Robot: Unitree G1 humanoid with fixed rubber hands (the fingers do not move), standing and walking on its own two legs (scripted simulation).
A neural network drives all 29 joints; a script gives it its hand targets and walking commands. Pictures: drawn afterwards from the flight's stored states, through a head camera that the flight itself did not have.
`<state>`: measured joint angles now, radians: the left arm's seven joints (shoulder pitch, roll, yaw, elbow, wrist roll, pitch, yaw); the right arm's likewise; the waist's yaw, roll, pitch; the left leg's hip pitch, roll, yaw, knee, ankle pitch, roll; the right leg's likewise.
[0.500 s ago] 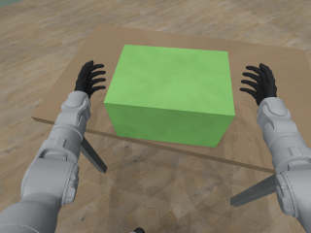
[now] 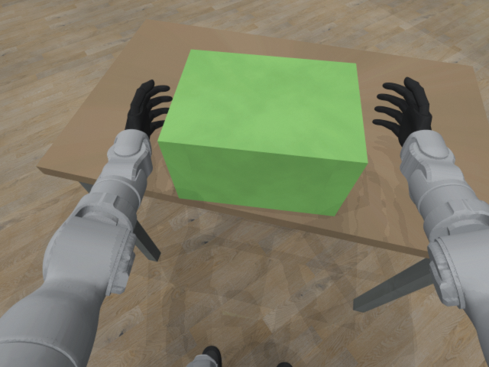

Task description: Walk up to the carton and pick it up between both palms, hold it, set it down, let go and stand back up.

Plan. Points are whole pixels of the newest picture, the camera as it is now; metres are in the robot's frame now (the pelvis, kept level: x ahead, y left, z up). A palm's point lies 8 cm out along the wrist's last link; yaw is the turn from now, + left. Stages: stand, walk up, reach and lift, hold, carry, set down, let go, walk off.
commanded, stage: reach and lift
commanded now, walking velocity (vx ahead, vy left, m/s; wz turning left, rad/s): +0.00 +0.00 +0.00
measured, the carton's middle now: (263, 133) +0.50 +0.00 +0.04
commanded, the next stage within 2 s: none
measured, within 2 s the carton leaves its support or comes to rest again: neither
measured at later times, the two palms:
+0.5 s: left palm (148, 119) +0.47 +0.20 +0.10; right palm (389, 126) +0.47 -0.20 +0.10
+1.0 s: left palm (152, 119) +0.47 +0.19 +0.10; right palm (392, 124) +0.47 -0.20 +0.11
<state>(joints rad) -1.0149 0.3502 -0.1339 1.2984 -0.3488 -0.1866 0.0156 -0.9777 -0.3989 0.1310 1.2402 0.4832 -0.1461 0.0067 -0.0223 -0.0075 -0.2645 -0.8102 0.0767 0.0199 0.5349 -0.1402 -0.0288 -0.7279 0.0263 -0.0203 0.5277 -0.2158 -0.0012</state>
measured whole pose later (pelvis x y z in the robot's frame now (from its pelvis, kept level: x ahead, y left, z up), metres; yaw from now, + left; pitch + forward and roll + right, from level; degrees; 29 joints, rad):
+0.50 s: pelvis +0.01 +0.01 +0.01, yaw +0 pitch +22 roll -2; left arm -1.00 0.26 -0.02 1.24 -0.22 -0.16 0.05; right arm -0.97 -0.32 0.01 1.25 0.35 -0.17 -0.03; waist 0.00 0.03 -0.25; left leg -0.75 0.07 0.02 0.51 -0.16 -0.02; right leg -0.63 0.02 -0.02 0.45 -0.20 0.01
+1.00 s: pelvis +0.02 +0.00 +0.01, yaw +0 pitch +21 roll -2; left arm -1.00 0.24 0.04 1.29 -0.19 -0.21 0.04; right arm -0.96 -0.29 -0.02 1.24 0.30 -0.16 -0.07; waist -0.01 0.01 -0.23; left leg -0.68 0.07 0.03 0.45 -0.13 -0.03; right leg -0.59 0.02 -0.02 0.41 -0.19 0.00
